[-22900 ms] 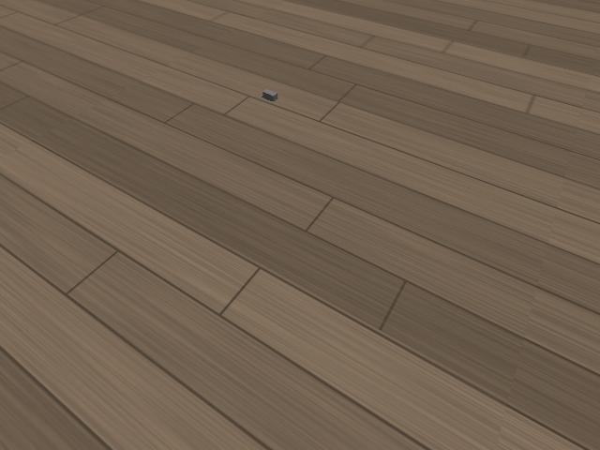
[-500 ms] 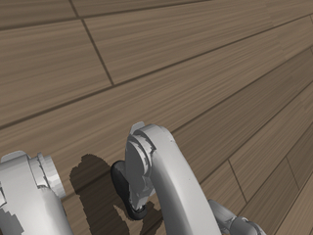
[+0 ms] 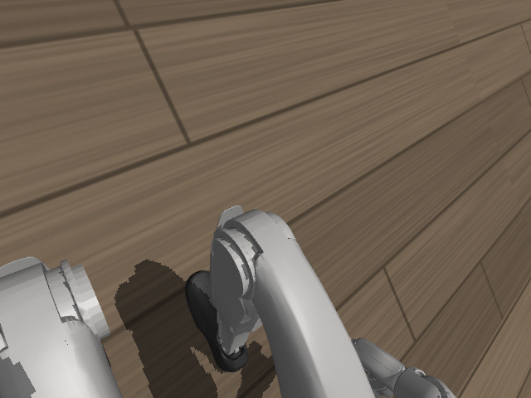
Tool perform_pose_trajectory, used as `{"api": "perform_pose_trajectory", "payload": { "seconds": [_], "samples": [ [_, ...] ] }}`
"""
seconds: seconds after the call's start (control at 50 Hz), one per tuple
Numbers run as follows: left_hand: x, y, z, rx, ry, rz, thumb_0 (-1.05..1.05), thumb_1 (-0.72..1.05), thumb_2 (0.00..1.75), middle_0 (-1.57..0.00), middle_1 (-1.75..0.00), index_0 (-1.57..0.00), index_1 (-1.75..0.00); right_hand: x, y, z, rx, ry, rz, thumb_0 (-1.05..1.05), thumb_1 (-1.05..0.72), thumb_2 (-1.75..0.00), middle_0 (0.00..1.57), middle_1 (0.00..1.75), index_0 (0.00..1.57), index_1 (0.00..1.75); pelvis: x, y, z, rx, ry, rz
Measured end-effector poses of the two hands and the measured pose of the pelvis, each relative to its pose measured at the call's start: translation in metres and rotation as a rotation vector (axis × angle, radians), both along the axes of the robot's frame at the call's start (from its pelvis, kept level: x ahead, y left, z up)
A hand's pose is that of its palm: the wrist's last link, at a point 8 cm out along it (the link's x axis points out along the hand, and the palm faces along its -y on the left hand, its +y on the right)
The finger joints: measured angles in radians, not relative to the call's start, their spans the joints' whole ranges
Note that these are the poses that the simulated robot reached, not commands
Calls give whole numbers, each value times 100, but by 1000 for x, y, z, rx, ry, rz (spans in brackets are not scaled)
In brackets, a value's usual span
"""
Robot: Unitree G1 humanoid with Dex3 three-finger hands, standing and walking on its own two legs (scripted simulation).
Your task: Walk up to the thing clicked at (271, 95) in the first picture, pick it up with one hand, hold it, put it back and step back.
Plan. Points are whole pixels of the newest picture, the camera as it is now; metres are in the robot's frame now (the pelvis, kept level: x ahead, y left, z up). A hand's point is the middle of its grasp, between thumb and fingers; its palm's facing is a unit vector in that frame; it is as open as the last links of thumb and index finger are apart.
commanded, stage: close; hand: left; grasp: from above
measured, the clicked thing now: out of the picture +0.41 +0.31 -0.30
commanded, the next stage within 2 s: settle in 0.58 s
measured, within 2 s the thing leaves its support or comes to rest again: leaves its support in 0.96 s
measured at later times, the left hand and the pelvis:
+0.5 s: hand out of the picture +0.39 +0.32 -0.27, palm faces -0.43 -0.13 -0.89, open 7.9 cm; pelvis +0.00 +0.00 +0.00, yaw +0 degrees
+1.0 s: hand out of the picture +0.39 +0.31 -0.25, palm faces -0.42 -0.16 -0.90, open 7.2 cm; pelvis +0.00 +0.00 +0.00, yaw +1 degrees
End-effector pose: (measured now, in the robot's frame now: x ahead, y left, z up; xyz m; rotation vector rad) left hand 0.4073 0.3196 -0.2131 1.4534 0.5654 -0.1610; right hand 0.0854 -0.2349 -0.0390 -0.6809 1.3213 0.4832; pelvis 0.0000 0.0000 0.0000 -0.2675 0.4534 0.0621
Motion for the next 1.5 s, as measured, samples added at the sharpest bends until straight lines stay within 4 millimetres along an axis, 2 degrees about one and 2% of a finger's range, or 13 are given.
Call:
{"api": "perform_pose_trajectory", "payload": {
  "seconds": [0.3,0.6,0.92,1.04,1.14,1.28,1.5],
  "samples": [
    [-16,1,3,-21,9,1,0,26,38,-68,-41,-72,-42,0,3,-5,14,-25,-2,0,-90,-90,20,30,19,30,-5,-1,0,8,-15,-3],
    [-7,2,3,4,-9,-10,0,42,26,-87,-30,-86,-28,1,0,0,-22,-25,-10,0,-90,-89,20,30,19,30,-3,1,0,4,-5,2],
    [-9,-2,8,-29,2,9,0,42,17,-94,-21,-95,-21,-1,2,-6,11,-20,-36,0,-91,-90,20,30,19,30,-2,-1,1,11,3,4],
    [-9,-7,24,-36,-49,-5,1,42,13,-96,-21,-98,-20,2,-1,-12,19,-39,-68,0,-92,-90,20,30,20,30,-1,-1,0,21,11,6],
    [-6,-1,52,-3,-112,20,1,43,10,-97,-20,-99,-18,6,-7,-21,27,-77,-135,0,-91,-90,20,30,20,30,0,-1,-1,35,35,11],
    [-10,7,87,54,-57,60,1,45,6,-97,-18,-100,-15,13,-16,-35,47,-108,-223,0,-91,-89,20,30,19,30,-1,-3,2,70,74,21],
    [-14,-4,113,-5,1,30,1,46,5,-100,-12,-102,-11,10,-26,-44,2,-84,-301,0,-91,-89,20,30,19,30,-3,-9,9,110,82,52]
  ]
}}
